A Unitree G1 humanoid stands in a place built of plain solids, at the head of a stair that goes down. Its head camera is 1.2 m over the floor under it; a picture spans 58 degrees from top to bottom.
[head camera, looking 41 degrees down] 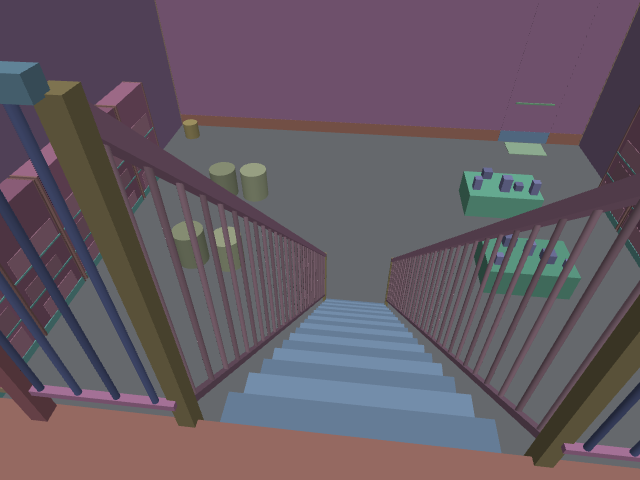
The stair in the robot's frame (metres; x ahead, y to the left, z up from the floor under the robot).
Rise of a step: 0.21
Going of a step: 0.21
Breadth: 0.92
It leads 6 degrees to the right of straight ahead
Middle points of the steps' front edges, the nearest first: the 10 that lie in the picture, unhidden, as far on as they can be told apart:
0.55 -0.11 0.00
0.76 -0.13 -0.21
0.96 -0.16 -0.42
1.17 -0.18 -0.63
1.38 -0.20 -0.84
1.59 -0.23 -1.05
1.80 -0.25 -1.26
2.01 -0.27 -1.47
2.22 -0.30 -1.68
2.43 -0.32 -1.89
